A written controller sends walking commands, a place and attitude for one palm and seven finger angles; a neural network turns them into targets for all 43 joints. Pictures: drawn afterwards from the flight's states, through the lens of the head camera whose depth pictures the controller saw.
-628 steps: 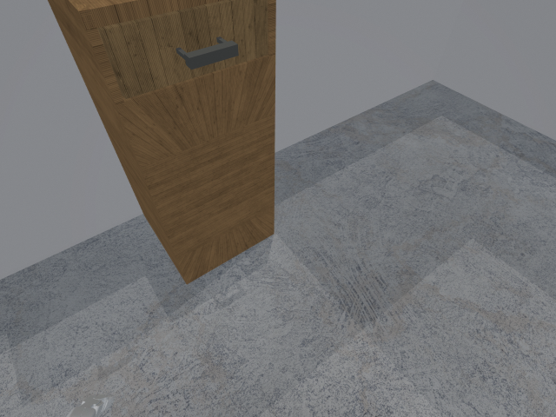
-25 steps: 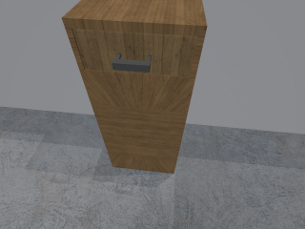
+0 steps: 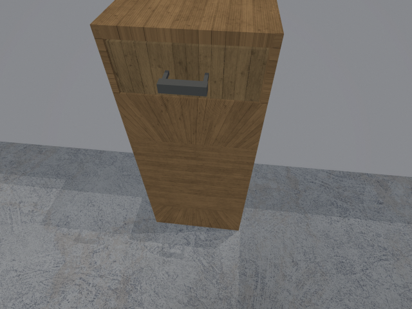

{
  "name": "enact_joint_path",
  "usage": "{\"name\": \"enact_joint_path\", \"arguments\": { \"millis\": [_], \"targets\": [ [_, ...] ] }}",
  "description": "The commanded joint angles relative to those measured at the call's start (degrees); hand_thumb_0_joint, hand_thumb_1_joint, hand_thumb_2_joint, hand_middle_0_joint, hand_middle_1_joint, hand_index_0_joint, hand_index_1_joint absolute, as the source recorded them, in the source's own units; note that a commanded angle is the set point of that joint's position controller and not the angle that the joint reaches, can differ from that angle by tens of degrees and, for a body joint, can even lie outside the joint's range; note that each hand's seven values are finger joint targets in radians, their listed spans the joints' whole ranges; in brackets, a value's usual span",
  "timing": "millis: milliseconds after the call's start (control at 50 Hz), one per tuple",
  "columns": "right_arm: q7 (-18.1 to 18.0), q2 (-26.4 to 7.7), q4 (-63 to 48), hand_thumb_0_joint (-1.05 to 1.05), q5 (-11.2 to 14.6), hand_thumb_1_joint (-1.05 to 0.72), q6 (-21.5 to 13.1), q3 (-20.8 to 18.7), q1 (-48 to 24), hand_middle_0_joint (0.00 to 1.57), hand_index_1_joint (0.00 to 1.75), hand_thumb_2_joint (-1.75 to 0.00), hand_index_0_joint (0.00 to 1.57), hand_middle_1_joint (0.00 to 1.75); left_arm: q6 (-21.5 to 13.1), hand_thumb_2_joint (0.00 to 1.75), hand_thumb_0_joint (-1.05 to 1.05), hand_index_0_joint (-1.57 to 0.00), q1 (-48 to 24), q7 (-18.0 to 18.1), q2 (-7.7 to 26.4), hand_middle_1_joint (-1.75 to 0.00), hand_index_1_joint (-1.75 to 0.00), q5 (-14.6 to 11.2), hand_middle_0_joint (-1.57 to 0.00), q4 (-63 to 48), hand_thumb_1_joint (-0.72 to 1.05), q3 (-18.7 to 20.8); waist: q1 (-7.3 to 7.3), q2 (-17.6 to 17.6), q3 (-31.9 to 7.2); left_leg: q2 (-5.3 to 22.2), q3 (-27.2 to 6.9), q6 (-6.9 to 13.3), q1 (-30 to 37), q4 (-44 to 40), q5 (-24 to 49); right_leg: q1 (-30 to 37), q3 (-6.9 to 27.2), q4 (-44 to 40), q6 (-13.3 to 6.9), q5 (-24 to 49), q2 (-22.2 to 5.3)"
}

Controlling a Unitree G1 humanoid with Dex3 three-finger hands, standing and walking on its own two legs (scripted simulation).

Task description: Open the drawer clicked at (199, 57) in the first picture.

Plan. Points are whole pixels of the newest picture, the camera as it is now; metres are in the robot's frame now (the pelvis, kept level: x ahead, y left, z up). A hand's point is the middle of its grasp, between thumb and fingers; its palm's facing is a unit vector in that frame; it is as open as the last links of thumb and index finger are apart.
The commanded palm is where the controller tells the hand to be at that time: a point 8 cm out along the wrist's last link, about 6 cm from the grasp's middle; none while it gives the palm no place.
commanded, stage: look again from close up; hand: left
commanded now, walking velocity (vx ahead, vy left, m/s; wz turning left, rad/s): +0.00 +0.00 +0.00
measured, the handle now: (184, 81) +0.59 +0.09 +0.13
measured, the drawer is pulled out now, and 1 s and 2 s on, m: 0.00 0.00 0.00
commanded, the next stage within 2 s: come to a stop and stand still in 0.48 s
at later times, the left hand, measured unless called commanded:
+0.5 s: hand out of the picture +0.08 +0.16 -0.17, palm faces -0.02 -0.97 -0.23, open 7.3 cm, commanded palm none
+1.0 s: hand out of the picture +0.08 +0.17 -0.17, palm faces -0.03 -0.96 -0.28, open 7.3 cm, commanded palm none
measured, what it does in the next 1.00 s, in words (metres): stands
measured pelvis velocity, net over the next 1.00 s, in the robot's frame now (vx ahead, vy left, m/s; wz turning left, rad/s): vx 0.03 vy -0.03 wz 0.00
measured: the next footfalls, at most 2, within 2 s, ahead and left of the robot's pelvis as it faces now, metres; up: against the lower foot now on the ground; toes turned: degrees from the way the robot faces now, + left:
none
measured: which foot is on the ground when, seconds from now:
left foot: down 0.00-1.00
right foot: down 0.00-1.00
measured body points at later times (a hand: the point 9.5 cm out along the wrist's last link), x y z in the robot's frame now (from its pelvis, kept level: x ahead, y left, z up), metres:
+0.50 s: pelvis +0.03 -0.03 +0.00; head +0.04 -0.03 +0.45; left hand +0.08 +0.21 -0.15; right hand +0.07 -0.27 -0.16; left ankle +0.00 +0.08 -0.74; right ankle +0.03 -0.12 -0.74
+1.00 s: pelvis +0.03 -0.03 +0.00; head +0.04 -0.04 +0.45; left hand +0.08 +0.22 -0.14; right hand +0.08 -0.29 -0.15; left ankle +0.00 +0.08 -0.74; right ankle +0.03 -0.12 -0.74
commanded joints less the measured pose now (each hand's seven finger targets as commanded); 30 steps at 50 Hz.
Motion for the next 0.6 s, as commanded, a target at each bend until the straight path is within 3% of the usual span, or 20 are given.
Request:
{"name": "enact_joint_path", "arguments": {
  "millis": [0,60,140,340,580],
  "targets": [
    [-0.7,-6.4,-2.2,0.0,0.0,-0.9,-1.7,-1.3,-0.1,0.2,0.3,-0.9,0.2,0.3,-1.9,0.9,0.0,-0.2,-0.5,0.8,7.0,-0.3,-0.3,-0.4,-0.2,-2.4,0.9,1.1,-0.02,-1.2,0.1,9.2,-9.3,-0.2,-2.7,-7.5,-1.2,2.4,6.4,-4.4,-2.4,0.0,-4.7],
    [-0.9,-6.2,-1.2,0.0,0.1,-0.9,-1.9,-1.1,0.0,0.2,0.3,-0.9,0.2,0.3,-2.0,0.9,0.0,-0.2,-0.6,1.0,7.1,-0.3,-0.3,-0.4,-0.2,-1.9,0.9,1.1,0.02,-0.8,-1.2,9.3,-8.2,-0.4,-0.8,-6.1,4.6,3.6,6.2,-3.9,-2.3,3.8,-5.0],
    [-1.0,-5.7,-0.4,0.0,0.1,-0.9,-1.8,-1.0,-0.7,0.2,0.3,-0.9,0.2,0.3,-2.0,0.9,0.0,-0.2,-1.2,1.1,7.0,-0.3,-0.3,-0.4,-0.2,-1.4,0.9,1.1,0.02,-0.8,0.2,9.2,-7.7,-0.7,-0.9,-5.6,5.6,3.3,6.5,-4.2,-2.4,5.0,-5.1],
    [-1.1,-5.5,0.6,0.0,0.0,-0.9,-1.8,-1.3,-2.1,0.2,0.3,-0.9,0.2,0.3,-2.5,0.9,0.0,-0.2,-2.5,1.2,7.7,-0.3,-0.3,-0.4,-0.2,-1.7,0.9,1.5,0.12,-2.0,-1.5,9.1,-6.7,-1.3,0.7,-3.9,9.3,5.3,6.9,-4.1,-2.8,11.9,-5.8],
    [-1.1,-6.3,0.9,0.0,-0.1,-0.9,-1.7,-1.4,-3.6,0.2,0.3,-0.9,0.2,0.3,-2.6,0.9,0.0,-0.2,-4.2,1.1,9.2,-0.3,-0.3,-0.5,-0.2,-2.5,0.9,2.0,0.26,-1.4,-2.4,9.3,-6.3,-1.9,1.5,-4.1,9.5,6.9,7.4,-4.9,-3.1,13.9,-5.9]
  ]
}}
